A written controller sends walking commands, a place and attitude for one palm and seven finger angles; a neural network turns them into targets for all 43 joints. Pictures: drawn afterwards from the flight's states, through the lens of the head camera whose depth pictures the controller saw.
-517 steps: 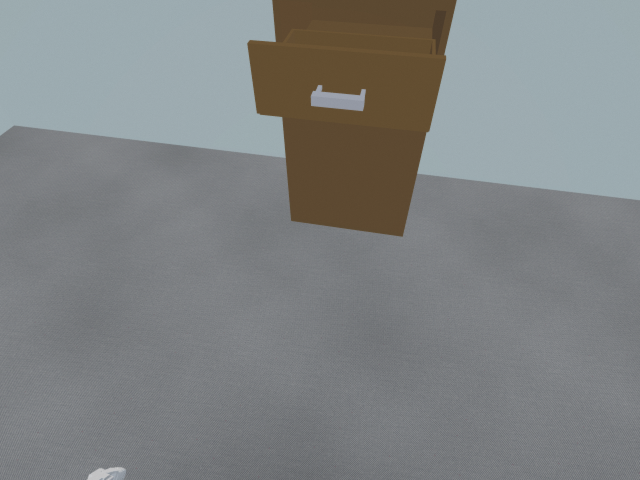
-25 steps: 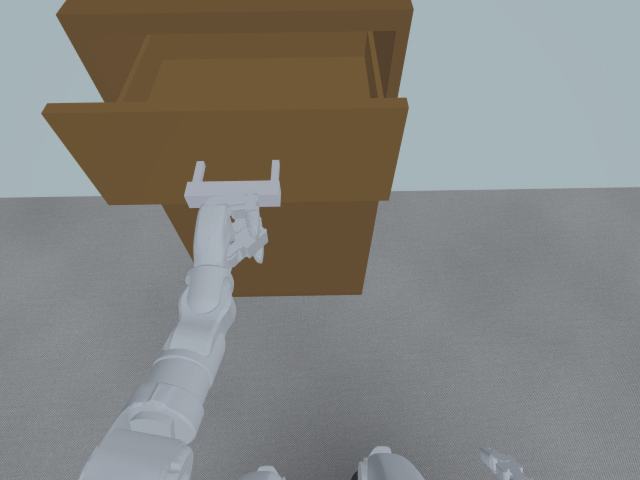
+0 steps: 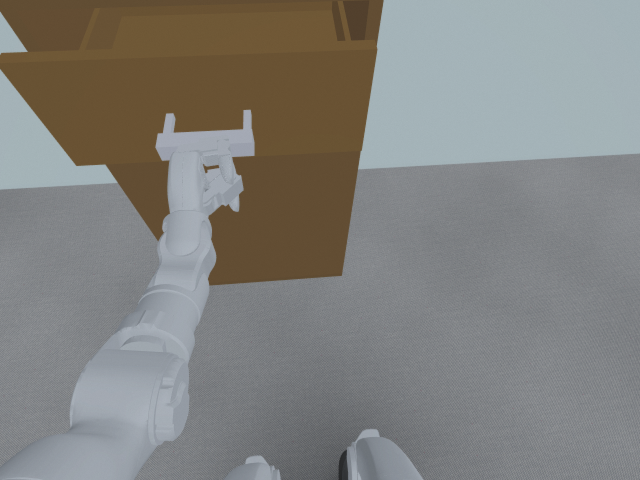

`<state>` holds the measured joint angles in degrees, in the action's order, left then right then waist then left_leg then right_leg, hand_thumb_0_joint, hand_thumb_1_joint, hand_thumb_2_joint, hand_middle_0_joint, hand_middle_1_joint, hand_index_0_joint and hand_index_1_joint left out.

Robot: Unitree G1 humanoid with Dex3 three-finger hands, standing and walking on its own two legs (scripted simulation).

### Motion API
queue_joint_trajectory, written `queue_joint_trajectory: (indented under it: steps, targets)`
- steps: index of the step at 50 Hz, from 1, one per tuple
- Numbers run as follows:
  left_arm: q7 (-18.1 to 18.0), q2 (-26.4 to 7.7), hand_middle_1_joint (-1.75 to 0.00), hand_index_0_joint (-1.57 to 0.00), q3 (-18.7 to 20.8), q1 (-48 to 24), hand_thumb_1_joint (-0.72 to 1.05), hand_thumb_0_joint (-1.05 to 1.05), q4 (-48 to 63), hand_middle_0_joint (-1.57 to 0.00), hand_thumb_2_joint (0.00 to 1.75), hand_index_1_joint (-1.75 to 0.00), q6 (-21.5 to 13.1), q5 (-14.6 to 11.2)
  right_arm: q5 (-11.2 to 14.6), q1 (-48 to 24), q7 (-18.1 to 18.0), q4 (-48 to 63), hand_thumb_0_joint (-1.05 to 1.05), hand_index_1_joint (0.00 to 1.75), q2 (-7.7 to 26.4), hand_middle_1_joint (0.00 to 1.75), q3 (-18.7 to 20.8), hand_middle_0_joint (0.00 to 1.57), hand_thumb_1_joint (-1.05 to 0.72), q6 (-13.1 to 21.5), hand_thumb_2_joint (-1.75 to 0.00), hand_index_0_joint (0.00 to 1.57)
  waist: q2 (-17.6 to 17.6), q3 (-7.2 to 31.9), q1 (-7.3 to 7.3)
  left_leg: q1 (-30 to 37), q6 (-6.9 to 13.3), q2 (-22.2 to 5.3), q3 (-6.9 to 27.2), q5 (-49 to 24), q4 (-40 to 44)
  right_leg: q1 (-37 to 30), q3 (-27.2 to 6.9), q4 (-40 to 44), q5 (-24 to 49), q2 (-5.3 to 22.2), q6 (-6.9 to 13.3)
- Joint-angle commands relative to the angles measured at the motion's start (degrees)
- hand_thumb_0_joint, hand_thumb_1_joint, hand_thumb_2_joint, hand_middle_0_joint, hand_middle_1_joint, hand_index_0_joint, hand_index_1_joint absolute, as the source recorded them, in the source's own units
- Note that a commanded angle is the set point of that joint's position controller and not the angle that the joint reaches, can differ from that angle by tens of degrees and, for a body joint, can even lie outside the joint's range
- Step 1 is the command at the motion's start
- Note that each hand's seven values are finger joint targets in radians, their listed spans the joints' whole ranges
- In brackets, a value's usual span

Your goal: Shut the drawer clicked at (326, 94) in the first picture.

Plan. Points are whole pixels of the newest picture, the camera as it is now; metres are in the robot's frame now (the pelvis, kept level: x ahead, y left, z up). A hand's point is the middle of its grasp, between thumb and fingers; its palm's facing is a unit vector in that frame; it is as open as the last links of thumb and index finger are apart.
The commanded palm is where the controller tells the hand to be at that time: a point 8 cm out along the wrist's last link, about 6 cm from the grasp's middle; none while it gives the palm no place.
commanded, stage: push the drawer shut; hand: left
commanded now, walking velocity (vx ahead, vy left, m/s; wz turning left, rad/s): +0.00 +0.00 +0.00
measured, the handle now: (208, 132) +0.56 +0.11 +0.07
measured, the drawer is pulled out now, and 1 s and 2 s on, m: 0.10 0.00 0.00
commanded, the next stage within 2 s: pull the fist back off the drawer in 1.20 s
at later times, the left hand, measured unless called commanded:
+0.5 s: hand (233, 145) +0.54 +0.08 +0.07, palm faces +0.01 -1.00 -0.03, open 2.9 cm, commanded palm +0.53 +0.13 +0.07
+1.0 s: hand (235, 124) +0.58 +0.08 +0.06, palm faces +0.02 -1.00 -0.04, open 2.7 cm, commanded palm +0.59 +0.12 +0.07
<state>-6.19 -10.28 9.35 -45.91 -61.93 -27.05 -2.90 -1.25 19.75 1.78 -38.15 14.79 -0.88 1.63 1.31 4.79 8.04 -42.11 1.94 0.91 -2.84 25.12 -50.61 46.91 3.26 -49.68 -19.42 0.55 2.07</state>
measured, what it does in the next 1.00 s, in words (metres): stands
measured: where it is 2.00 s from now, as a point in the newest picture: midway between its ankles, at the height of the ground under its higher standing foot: outside the picture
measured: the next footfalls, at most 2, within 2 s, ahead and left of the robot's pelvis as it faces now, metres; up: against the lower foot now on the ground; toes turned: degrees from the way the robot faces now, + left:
none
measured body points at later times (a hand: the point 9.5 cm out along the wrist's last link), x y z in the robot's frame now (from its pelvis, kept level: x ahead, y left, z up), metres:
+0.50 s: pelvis +0.00 +0.01 -0.01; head +0.13 +0.01 +0.42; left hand +0.53 +0.13 +0.07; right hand -0.02 -0.25 -0.13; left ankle -0.01 +0.10 -0.69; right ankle +0.04 -0.10 -0.69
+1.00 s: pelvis +0.01 +0.01 -0.02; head +0.17 +0.02 +0.40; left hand +0.58 +0.13 +0.07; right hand -0.06 -0.23 -0.12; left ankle -0.01 +0.10 -0.69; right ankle +0.04 -0.10 -0.69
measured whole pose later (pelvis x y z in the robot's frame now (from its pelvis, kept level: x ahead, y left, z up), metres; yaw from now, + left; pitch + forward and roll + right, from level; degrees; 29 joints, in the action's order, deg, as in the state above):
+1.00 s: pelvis +0.01 +0.01 -0.02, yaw +0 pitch +26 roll -2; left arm -6.8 -22.1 16.9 -70.4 -79.8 -24.1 3.4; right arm -5.1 27.0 3.8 -37.4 15.0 -2.7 -1.5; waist 2.8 5.8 15.9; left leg -56.7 2.6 0.2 -0.6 27.7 -58.0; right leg 59.0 5.5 -53.0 -20.4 0.2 1.4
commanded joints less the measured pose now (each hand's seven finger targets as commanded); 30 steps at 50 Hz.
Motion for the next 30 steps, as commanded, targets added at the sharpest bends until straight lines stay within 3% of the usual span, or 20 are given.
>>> queue_joint_trajectory:
  steps: [1,3,5,6,8,10,11,12,14,19,20,25,26,28,30]
  targets:
    - [-0.32,-10.78,-1.6,-1.4,3.61,-31.62,0.9,0.0,10.5,-1.4,0.9,-1.6,-4.12,-0.22,0.06,7.44,-0.36,3.82,0.0,0.3,8.46,0.3,2.94,0.2,-0.9,1.12,-0.9,0.2,-2.52,24.1,2.81,3.48,0.11,0.38,2.49,-10.04,5.61,-18.07,-4.26,5.84,11.63,-0.87,-1.21]
    - [-0.31,-12.42,-1.6,-1.4,4.87,-33.02,0.9,0.0,9.94,-1.4,0.9,-1.6,-4.36,0.1,-0.12,8.33,-0.36,3.72,0.0,0.3,8.56,0.3,3.02,0.2,-0.9,0.98,-0.9,0.2,-2.99,24.97,3.02,3.29,0.24,0.27,2.71,-10.34,5.38,-18.17,-4.29,5.5,11.92,-1.06,-1.27]
    - [0.06,-12.3,-1.6,-1.4,4.76,-33.24,0.9,0.0,9.52,-1.4,0.9,-1.6,-4.54,0.47,-0.26,8.75,-0.17,3.93,0.0,0.3,8.56,0.3,3.01,0.2,-0.9,0.78,-0.9,0.2,0.23,26.23,2.67,4.42,-0.11,0.26,2.83,-11.45,5.25,-17.25,-4.04,4.9,12.42,-1.05,-1.04]
    - [0.12,-12.01,-1.6,-1.4,4.48,-34.47,0.9,0.0,8.62,-1.4,0.9,-1.6,-4.32,0.35,-0.31,9.01,-0.09,3.62,0.0,0.3,8.65,0.3,2.95,0.2,-0.9,0.62,-0.9,0.2,-0.57,25.35,3.48,4.14,0.02,0.16,2.92,-11.41,4.88,-16.32,-3.93,5.08,12.2,-1.15,-1.08]
    - [0.12,-14.83,-1.6,-1.4,6.4,-35.25,0.9,0.0,7.18,-1.4,0.9,-1.6,-4.1,0.56,-0.4,9.94,-0.16,3.63,0.0,0.3,9.04,0.3,2.96,0.2,-0.9,0.36,-0.9,0.2,-2.72,24.74,3.75,2.42,0.27,0.1,3.01,-10.53,4.65,-16.68,-4.21,5.1,11.7,-1.38,-1.22]
    - [0.37,-14.79,-1.6,-1.4,5.92,-37.86,0.9,0.0,6.57,-1.4,0.9,-1.6,-3.86,0.98,-0.51,10.36,-0.09,3.7,0.0,0.3,9.15,0.3,2.77,0.2,-0.9,0.2,-0.9,0.2,-0.07,24.66,4.34,2.16,0.14,0.12,3.18,-9.5,4.49,-14.94,-4.12,5.02,10.28,-1.28,-1.2]
    - [0.44,-14.5,-1.6,-1.4,5.45,-39.03,0.9,0.0,5.35,-1.4,0.9,-1.6,-3.55,1.11,-0.55,10.75,-0.09,3.44,0.0,0.3,9.23,0.3,2.78,0.2,-0.9,0.18,-0.9,0.2,-1.03,24.09,5.22,1.64,0.29,0.11,3.25,-8.84,4.23,-14.35,-4.16,5.21,9.6,-1.39,-1.28]
    - [0.41,-16.15,-1.6,-1.4,6.7,-39.2,0.9,0.0,4.47,-1.4,0.9,-1.6,-3.43,1.27,-0.62,11.32,-0.11,3.47,0.0,0.3,9.51,0.3,2.75,0.2,-0.9,0.11,-0.9,0.2,-1.69,24.05,5.03,0.76,0.31,0.1,3.46,-8.27,4.11,-14.2,-4.07,5.1,8.8,-1.44,-1.27]
    - [0.37,-17.86,-1.6,-1.4,7.62,-42.45,0.9,0.0,6.28,-1.4,0.9,-1.6,-3.96,1.62,-0.92,12.02,-0.19,3.65,0.0,0.3,9.61,0.3,2.8,0.2,-0.9,0.14,-0.9,0.2,1.43,27.46,5.26,3.36,0.24,0.06,3.82,-10.6,3.67,-13.55,-3.91,4.19,10.46,-1.5,-1.18]
    - [0.49,-16.21,-1.6,-1.4,6.49,-45.03,0.9,0.0,3.41,-1.4,0.9,-1.6,-3.43,2.01,-1.53,13.6,0.3,3.22,0.0,0.3,9.88,0.3,2.73,0.2,-0.9,-0.17,-0.9,0.2,2.19,27.82,6.59,5.21,-0.1,-0.52,5.13,-13.68,2.51,-9.39,-2.91,3.12,11.37,-1.78,-1.11]
    - [0.44,-16.54,-1.6,-1.4,6.77,-44.56,0.9,0.0,2.45,-1.4,0.9,-1.6,-3.23,2.28,-1.56,13.82,0.41,3.22,0.0,0.3,9.95,0.3,2.75,0.2,-0.9,-0.29,-0.9,0.2,3.02,27.63,6.23,5.11,-0.24,-0.57,5.34,-13.66,2.42,-8.7,-2.77,2.87,10.84,-1.83,-0.95]
    - [-0.65,-16.37,-1.6,-1.4,6.22,-49.47,0.9,0.0,1.27,-1.4,0.9,-1.6,-2.7,3.24,-2.2,15.48,0.7,2.52,0.0,0.3,10.34,0.3,2.77,0.2,-0.9,-0.68,-0.9,0.2,3.7,28.05,8.38,6.1,-0.28,-1.03,6.41,-14.91,1.25,-4.85,-2.2,2.33,10.32,-1.9,-1.14]
    - [-0.96,-18.69,-1.6,-1.4,7.89,-49.36,0.9,0.0,0.75,-1.4,0.9,-1.6,-2.65,3.62,-2.38,15.99,0.7,2.45,0.0,0.3,10.59,0.3,2.83,0.2,-0.9,-0.84,-0.9,0.2,2.74,28.81,7.97,5.49,-0.29,-1.02,6.49,-15.5,0.94,-5.63,-2.26,2.04,10.78,-1.92,-1.09]
    - [-1.08,-16.04,-1.6,-1.4,5.4,-51.4,0.9,0.0,0.2,-1.4,0.9,-1.6,-2.4,4.23,-2.56,16.4,0.92,2.46,0.0,0.3,10.37,0.3,2.67,0.2,-0.9,-0.98,-0.9,0.2,4.62,28.61,9.15,6.64,-0.39,-1.23,7.04,-15.82,0.76,-3.26,-1.97,1.89,10.5,-1.94,-1.08]
    - [-1.69,-18.58,-1.6,-1.4,7.4,-52.66,0.9,0.0,-0.59,-1.4,0.9,-1.6,-2.15,4.41,-2.81,17.21,1.02,1.94,0.0,0.3,10.82,0.3,2.75,0.2,-0.9,-1.16,-0.9,0.2,4.1,29.16,9.37,6.15,-0.44,-1.35,7.4,-15.83,0.29,-2.89,-1.84,1.76,9.9,-1.98,-1.13]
